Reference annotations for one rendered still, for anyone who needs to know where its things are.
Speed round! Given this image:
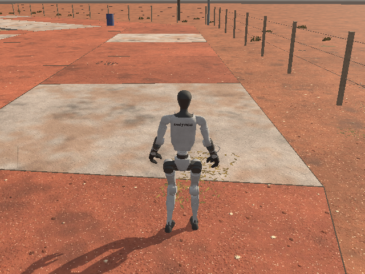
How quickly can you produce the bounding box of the robot right upper arm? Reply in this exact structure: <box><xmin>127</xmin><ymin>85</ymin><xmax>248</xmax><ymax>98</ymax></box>
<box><xmin>196</xmin><ymin>115</ymin><xmax>212</xmax><ymax>147</ymax></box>

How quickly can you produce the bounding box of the right robot hand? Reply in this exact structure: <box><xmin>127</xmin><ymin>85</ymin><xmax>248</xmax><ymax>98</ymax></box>
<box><xmin>206</xmin><ymin>156</ymin><xmax>220</xmax><ymax>168</ymax></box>

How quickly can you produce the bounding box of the left robot shin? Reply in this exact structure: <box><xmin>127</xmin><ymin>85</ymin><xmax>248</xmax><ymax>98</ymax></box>
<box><xmin>166</xmin><ymin>185</ymin><xmax>176</xmax><ymax>225</ymax></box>

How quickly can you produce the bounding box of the left robot forearm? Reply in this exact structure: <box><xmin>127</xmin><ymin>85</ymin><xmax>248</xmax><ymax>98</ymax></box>
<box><xmin>151</xmin><ymin>137</ymin><xmax>161</xmax><ymax>155</ymax></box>

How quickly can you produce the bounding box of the left robot hand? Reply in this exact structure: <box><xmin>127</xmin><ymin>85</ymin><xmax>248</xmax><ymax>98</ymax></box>
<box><xmin>149</xmin><ymin>153</ymin><xmax>162</xmax><ymax>164</ymax></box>

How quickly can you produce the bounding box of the robot head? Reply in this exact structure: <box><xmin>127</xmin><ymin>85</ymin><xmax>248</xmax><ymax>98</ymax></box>
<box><xmin>174</xmin><ymin>90</ymin><xmax>193</xmax><ymax>118</ymax></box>

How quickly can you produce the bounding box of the right robot forearm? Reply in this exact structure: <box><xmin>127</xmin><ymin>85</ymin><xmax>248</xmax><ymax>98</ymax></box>
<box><xmin>206</xmin><ymin>138</ymin><xmax>217</xmax><ymax>159</ymax></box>

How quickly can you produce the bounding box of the robot left upper arm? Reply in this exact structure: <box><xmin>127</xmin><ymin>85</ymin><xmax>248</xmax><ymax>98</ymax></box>
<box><xmin>155</xmin><ymin>115</ymin><xmax>172</xmax><ymax>145</ymax></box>

